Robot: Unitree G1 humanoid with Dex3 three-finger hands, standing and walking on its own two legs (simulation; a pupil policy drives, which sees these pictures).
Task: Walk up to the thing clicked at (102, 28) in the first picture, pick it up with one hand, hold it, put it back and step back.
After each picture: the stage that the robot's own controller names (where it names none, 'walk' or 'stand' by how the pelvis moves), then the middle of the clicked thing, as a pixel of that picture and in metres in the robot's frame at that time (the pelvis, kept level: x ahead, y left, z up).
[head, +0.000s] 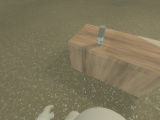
stand; (100, 36) +0.92 -0.06 -0.05
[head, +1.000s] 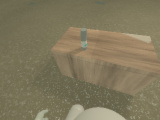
walk; (84, 39) +0.79 +0.15 -0.03
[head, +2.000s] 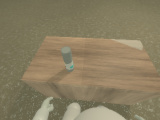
stand; (68, 60) +0.43 +0.22 -0.01
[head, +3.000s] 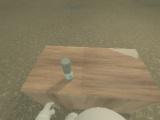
stand; (67, 70) +0.39 +0.21 -0.05
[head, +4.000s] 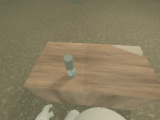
stand; (70, 67) +0.41 +0.20 -0.05
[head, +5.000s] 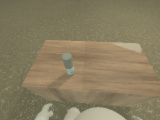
stand; (69, 65) +0.41 +0.20 -0.04
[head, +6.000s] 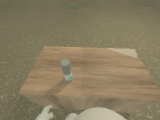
stand; (67, 71) +0.38 +0.21 -0.05
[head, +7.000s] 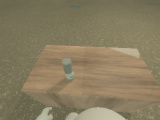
stand; (68, 70) +0.39 +0.20 -0.05
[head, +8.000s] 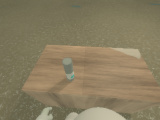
stand; (69, 70) +0.39 +0.20 -0.05
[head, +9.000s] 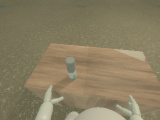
rise first; (71, 69) +0.39 +0.20 -0.05
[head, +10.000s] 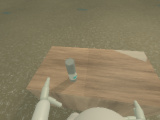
go down; (71, 71) +0.39 +0.19 -0.05
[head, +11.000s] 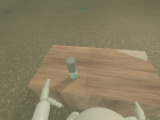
go down; (72, 69) +0.40 +0.19 -0.05
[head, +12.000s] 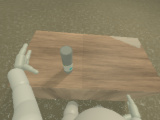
go down; (67, 61) +0.40 +0.17 +0.02
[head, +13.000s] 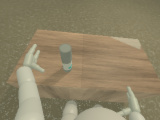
close in; (66, 60) +0.41 +0.18 +0.03
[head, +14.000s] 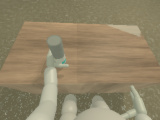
close; (58, 54) +0.42 +0.19 +0.06
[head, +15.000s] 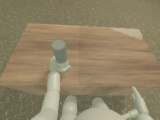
lift; (62, 58) +0.39 +0.18 +0.06
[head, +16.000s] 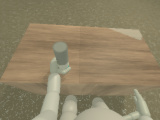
lift; (62, 60) +0.38 +0.18 +0.06
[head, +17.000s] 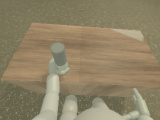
lift; (61, 61) +0.37 +0.19 +0.06
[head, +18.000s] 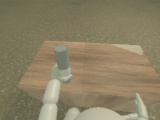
hold; (63, 66) +0.32 +0.18 +0.12
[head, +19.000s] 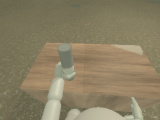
hold; (67, 64) +0.33 +0.16 +0.13
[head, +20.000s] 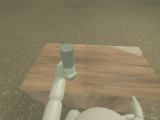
crouch; (68, 64) +0.32 +0.16 +0.14
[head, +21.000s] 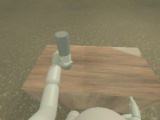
crouch; (64, 53) +0.38 +0.19 +0.18
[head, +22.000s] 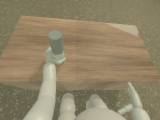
lower; (58, 50) +0.44 +0.19 +0.05
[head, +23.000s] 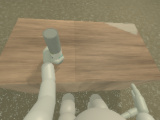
lower; (55, 49) +0.45 +0.20 +0.07
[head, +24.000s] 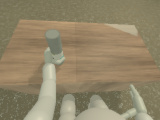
lower; (56, 50) +0.45 +0.20 +0.07
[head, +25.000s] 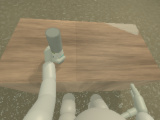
lower; (56, 49) +0.45 +0.20 +0.07
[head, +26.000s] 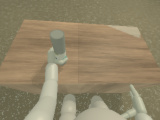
loosen; (60, 50) +0.44 +0.19 +0.07
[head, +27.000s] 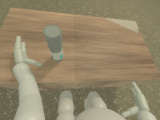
rise; (56, 47) +0.44 +0.19 +0.07
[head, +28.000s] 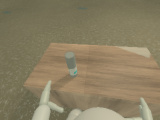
sink last; (71, 65) +0.41 +0.19 +0.01
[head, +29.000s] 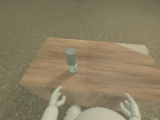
stand; (72, 62) +0.42 +0.18 +0.02
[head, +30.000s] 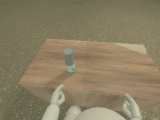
stand; (70, 62) +0.42 +0.19 +0.02
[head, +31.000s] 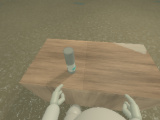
stand; (70, 62) +0.43 +0.19 +0.02
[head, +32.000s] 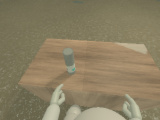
stand; (70, 62) +0.42 +0.19 +0.02
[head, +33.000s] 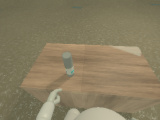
stand; (68, 65) +0.42 +0.20 -0.01
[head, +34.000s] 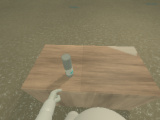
walk; (68, 66) +0.43 +0.21 -0.05
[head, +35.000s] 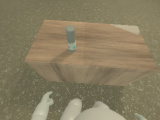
walk; (71, 40) +0.59 +0.21 -0.01
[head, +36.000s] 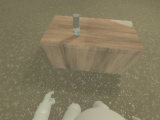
walk; (76, 26) +0.89 +0.20 -0.03
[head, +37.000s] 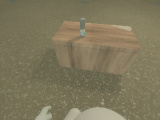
stand; (82, 28) +1.05 +0.20 -0.03
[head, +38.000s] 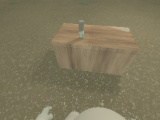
stand; (81, 30) +1.05 +0.20 -0.05
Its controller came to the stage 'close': yes
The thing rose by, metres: 0.20
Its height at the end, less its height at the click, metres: +0.00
